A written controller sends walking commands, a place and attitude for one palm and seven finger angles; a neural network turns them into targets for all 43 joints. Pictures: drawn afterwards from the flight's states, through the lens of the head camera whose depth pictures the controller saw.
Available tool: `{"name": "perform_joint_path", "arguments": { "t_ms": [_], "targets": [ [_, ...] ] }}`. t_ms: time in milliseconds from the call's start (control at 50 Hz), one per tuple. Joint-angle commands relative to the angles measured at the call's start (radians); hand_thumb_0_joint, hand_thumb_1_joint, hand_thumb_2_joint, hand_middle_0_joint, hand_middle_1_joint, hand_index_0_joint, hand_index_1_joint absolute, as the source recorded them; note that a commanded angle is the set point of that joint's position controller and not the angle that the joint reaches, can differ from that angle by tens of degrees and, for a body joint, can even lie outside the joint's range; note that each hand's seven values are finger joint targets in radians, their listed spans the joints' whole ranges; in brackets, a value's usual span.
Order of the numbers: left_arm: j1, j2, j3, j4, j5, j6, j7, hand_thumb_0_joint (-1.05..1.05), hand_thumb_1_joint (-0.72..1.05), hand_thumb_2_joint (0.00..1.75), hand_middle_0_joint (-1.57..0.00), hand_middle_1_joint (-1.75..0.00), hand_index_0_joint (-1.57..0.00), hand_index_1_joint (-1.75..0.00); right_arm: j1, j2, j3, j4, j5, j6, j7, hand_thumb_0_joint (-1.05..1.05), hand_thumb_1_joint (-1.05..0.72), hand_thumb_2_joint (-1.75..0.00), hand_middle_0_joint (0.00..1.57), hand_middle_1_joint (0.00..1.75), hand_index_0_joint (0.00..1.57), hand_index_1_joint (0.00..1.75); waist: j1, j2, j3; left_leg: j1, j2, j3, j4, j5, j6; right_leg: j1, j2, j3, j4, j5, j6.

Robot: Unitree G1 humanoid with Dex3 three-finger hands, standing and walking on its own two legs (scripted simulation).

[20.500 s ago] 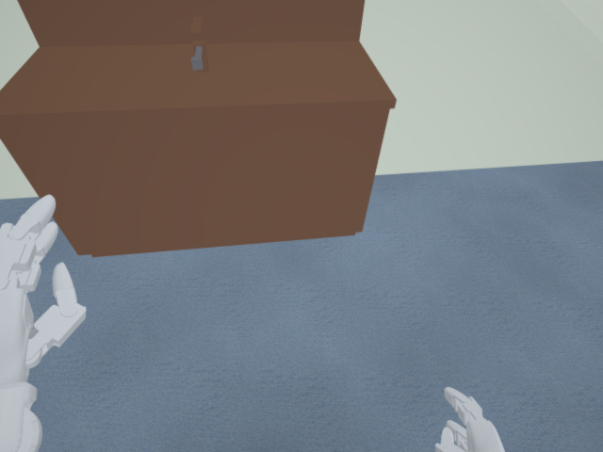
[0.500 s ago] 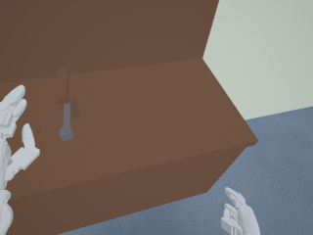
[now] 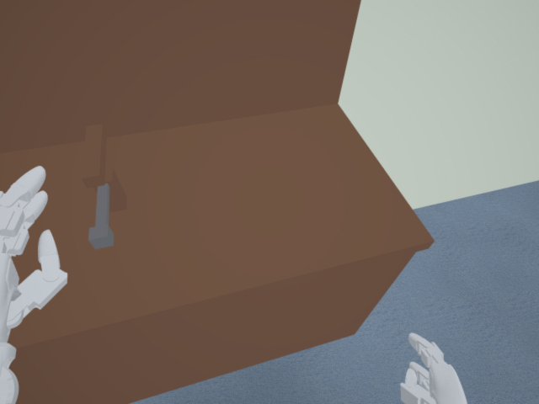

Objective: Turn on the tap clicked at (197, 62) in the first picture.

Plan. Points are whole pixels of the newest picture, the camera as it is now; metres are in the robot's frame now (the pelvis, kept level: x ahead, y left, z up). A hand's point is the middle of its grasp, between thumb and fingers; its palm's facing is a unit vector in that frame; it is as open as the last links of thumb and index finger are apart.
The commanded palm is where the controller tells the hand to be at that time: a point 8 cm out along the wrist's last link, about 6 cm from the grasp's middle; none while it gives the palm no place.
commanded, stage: come to a stop and stand still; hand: left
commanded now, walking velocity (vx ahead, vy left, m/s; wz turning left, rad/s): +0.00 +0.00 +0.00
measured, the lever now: (101, 236) +0.35 +0.30 +0.02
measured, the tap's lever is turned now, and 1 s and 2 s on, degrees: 0 0 0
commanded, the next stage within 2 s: look again from close up in 1.38 s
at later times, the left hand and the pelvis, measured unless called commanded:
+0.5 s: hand out of the picture +0.22 +0.32 +0.16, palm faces +0.36 -0.83 -0.44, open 7.4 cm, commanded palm +0.15 +0.34 +0.18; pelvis -0.01 +0.06 +0.00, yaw +0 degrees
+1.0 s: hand out of the picture +0.18 +0.30 +0.16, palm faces +0.36 -0.85 -0.39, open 7.4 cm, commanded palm +0.12 +0.33 +0.18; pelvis -0.04 +0.05 +0.00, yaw +0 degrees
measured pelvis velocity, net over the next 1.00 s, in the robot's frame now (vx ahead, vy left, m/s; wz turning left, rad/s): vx -0.04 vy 0.05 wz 0.00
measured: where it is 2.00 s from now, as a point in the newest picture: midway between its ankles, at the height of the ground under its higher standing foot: outside the picture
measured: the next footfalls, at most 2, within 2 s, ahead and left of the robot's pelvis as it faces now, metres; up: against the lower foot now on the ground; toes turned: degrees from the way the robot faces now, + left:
none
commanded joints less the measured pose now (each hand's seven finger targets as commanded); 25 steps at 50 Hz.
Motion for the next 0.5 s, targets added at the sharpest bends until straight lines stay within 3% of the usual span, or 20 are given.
{"name": "perform_joint_path", "arguments": {
  "t_ms": [0,20,40,60,80,100,120,160,180,200,260,280,300,320,360,380,400,440,480],
  "targets": [
    [-0.536,0.364,0.344,-0.047,0.037,-0.169,0.032,0.00,0.90,0.90,-0.20,-0.30,-0.20,-0.30,-0.053,-0.026,0.015,-0.180,0.042,-0.116,-0.053,0.00,-0.90,-0.90,0.20,0.30,0.20,0.30,0.011,0.013,-0.064,0.143,0.040,-0.027,-0.032,0.097,0.061,-0.234,-0.124,0.018,-0.054,-0.070,0.001],
    [-0.363,0.314,0.249,0.077,0.033,-0.128,0.021,0.00,0.90,0.90,-0.20,-0.30,-0.20,-0.30,-0.076,-0.116,-0.003,-0.135,-0.004,-0.115,-0.019,0.00,-0.90,-0.90,0.20,0.30,0.20,0.30,0.025,0.002,-0.100,0.159,-0.012,-0.007,-0.016,0.066,0.047,-0.176,-0.088,0.088,-0.066,0.057,-0.034],
    [-0.326,0.335,0.258,0.001,0.027,-0.129,0.012,0.00,0.90,0.90,-0.20,-0.30,-0.20,-0.30,-0.060,-0.150,-0.028,-0.142,-0.016,-0.117,0.006,0.00,-0.90,-0.90,0.20,0.30,0.20,0.30,0.025,-0.028,-0.150,0.130,-0.028,0.004,0.016,0.039,0.041,-0.130,-0.127,0.122,-0.073,0.133,-0.041],
    [-0.211,0.257,0.206,0.002,0.017,-0.135,-0.003,0.00,0.90,0.90,-0.20,-0.30,-0.20,-0.30,-0.039,-0.138,-0.026,-0.151,-0.014,-0.122,0.025,0.00,-0.90,-0.90,0.20,0.30,0.20,0.30,0.025,-0.085,-0.176,0.120,-0.040,0.010,0.046,0.049,0.045,-0.097,-0.153,0.130,-0.069,0.191,-0.044],
    [-0.110,0.178,0.155,0.005,0.006,-0.132,-0.007,0.00,0.90,0.90,-0.20,-0.30,-0.20,-0.30,-0.055,-0.132,-0.025,-0.142,-0.003,-0.126,0.044,0.00,-0.90,-0.90,0.20,0.30,0.20,0.30,0.025,-0.036,-0.228,0.157,-0.038,0.020,0.034,0.091,0.052,-0.064,-0.149,0.109,-0.029,0.262,-0.042],
    [-0.036,0.143,0.138,-0.044,0.008,-0.127,-0.011,0.00,0.90,0.90,-0.20,-0.30,-0.20,-0.30,-0.024,-0.137,-0.035,-0.152,-0.003,-0.122,0.056,0.00,-0.90,-0.90,0.20,0.30,0.20,0.30,0.024,-0.040,-0.235,0.164,-0.025,0.017,0.025,0.116,0.053,-0.047,-0.142,0.086,-0.026,0.282,-0.032],
    [-0.050,0.145,0.121,-0.148,0.009,-0.127,-0.012,0.00,0.90,0.90,-0.20,-0.30,-0.20,-0.30,-0.054,-0.139,-0.033,-0.164,-0.004,-0.125,0.062,0.00,-0.90,-0.90,0.20,0.30,0.20,0.30,0.020,-0.031,-0.215,0.168,-0.019,0.015,0.006,0.129,0.056,-0.050,-0.136,0.075,-0.025,0.288,-0.022],
    [-0.039,0.151,0.131,-0.176,0.019,-0.128,-0.012,0.00,0.90,0.90,-0.20,-0.30,-0.20,-0.30,-0.073,-0.136,-0.030,-0.165,-0.008,-0.126,0.059,0.00,-0.90,-0.90,0.20,0.30,0.20,0.30,0.013,-0.024,-0.162,0.154,0.001,-0.003,-0.043,0.093,0.057,-0.074,-0.120,0.044,-0.029,0.214,-0.009],
    [-0.040,0.208,0.180,-0.197,0.024,-0.133,0.000,0.00,0.90,0.90,-0.20,-0.30,-0.20,-0.30,-0.088,-0.136,-0.024,-0.164,-0.006,-0.121,0.053,0.00,-0.90,-0.90,0.20,0.30,0.20,0.30,0.018,0.017,-0.171,0.174,0.012,-0.010,-0.069,0.105,0.061,-0.080,-0.110,0.024,-0.006,0.191,-0.001],
    [-0.036,0.168,0.166,-0.187,0.031,-0.134,0.001,0.00,0.90,0.90,-0.20,-0.30,-0.20,-0.30,-0.077,-0.131,-0.023,-0.160,-0.017,-0.114,0.048,0.00,-0.90,-0.90,0.20,0.30,0.20,0.30,0.012,0.012,-0.164,0.153,0.020,-0.020,-0.078,0.108,0.063,-0.066,-0.101,-0.001,-0.006,0.186,0.003],
    [-0.092,0.208,0.209,-0.216,0.034,-0.141,0.010,0.00,0.90,0.90,-0.20,-0.30,-0.20,-0.30,-0.085,-0.121,-0.017,-0.170,-0.022,-0.104,0.030,0.00,-0.90,-0.90,0.20,0.30,0.20,0.30,0.005,0.046,-0.152,0.128,0.021,-0.031,-0.096,0.081,0.059,-0.045,-0.108,0.005,-0.016,0.171,0.002],
    [-0.132,0.266,0.253,-0.257,0.042,-0.141,0.022,0.00,0.90,0.90,-0.20,-0.30,-0.20,-0.30,-0.099,-0.125,-0.016,-0.169,-0.020,-0.099,0.022,0.00,-0.90,-0.90,0.20,0.30,0.20,0.30,0.013,0.080,-0.180,0.153,0.028,-0.037,-0.102,0.114,0.060,-0.041,-0.107,0.001,0.005,0.181,0.002],
    [-0.123,0.195,0.203,-0.243,0.039,-0.145,0.019,0.00,0.90,0.90,-0.20,-0.30,-0.20,-0.30,-0.082,-0.119,-0.014,-0.167,-0.028,-0.097,0.019,0.00,-0.90,-0.90,0.20,0.30,0.20,0.30,0.009,0.090,-0.185,0.152,0.032,-0.041,-0.106,0.135,0.062,-0.033,-0.099,-0.024,0.012,0.188,0.004],
    [-0.133,0.218,0.209,-0.264,0.038,-0.141,0.021,0.00,0.90,0.90,-0.20,-0.30,-0.20,-0.30,-0.079,-0.118,-0.016,-0.172,-0.022,-0.100,0.018,0.00,-0.90,-0.90,0.20,0.30,0.20,0.30,0.009,0.137,-0.209,0.180,0.037,-0.042,-0.101,0.170,0.062,-0.030,-0.106,-0.019,0.019,0.187,0.004],
    [-0.122,0.211,0.196,-0.283,0.041,-0.140,0.022,0.00,0.90,0.90,-0.20,-0.30,-0.20,-0.30,-0.071,-0.113,-0.016,-0.168,-0.024,-0.107,0.019,0.00,-0.90,-0.90,0.20,0.30,0.20,0.30,0.009,0.171,-0.233,0.218,0.039,-0.045,-0.080,0.255,0.064,-0.035,-0.105,-0.029,0.021,0.188,0.004],
    [-0.114,0.217,0.206,-0.289,0.047,-0.131,0.027,0.00,0.90,0.90,-0.20,-0.30,-0.20,-0.30,-0.084,-0.114,-0.014,-0.167,-0.022,-0.110,0.020,0.00,-0.90,-0.90,0.20,0.30,0.20,0.30,0.019,0.165,-0.243,0.245,0.044,-0.051,-0.078,0.301,0.057,-0.046,-0.101,-0.037,0.030,0.174,0.006],
    [-0.101,0.156,0.153,-0.276,0.045,-0.134,0.020,0.00,0.90,0.90,-0.20,-0.30,-0.20,-0.30,-0.067,-0.116,-0.012,-0.160,-0.030,-0.110,0.024,0.00,-0.90,-0.90,0.20,0.30,0.20,0.30,0.009,0.132,-0.230,0.243,0.049,-0.055,-0.082,0.309,0.061,-0.062,-0.091,-0.052,0.028,0.149,0.008],
    [-0.102,0.161,0.147,-0.275,0.046,-0.130,0.017,0.00,0.90,0.90,-0.20,-0.30,-0.20,-0.30,-0.064,-0.118,-0.015,-0.162,-0.027,-0.114,0.028,0.00,-0.90,-0.90,0.20,0.30,0.20,0.30,0.008,0.147,-0.220,0.238,0.066,-0.063,-0.093,0.284,0.058,-0.074,-0.099,-0.049,0.014,0.078,0.011],
    [-0.092,0.163,0.158,-0.251,0.052,-0.118,0.021,0.00,0.90,0.90,-0.20,-0.30,-0.20,-0.30,-0.073,-0.119,-0.014,-0.157,-0.018,-0.114,0.029,0.00,-0.90,-0.90,0.20,0.30,0.20,0.30,0.012,0.112,-0.207,0.222,0.059,-0.065,-0.102,0.234,0.040,-0.064,-0.098,-0.044,-0.006,0.108,0.008]
  ]
}}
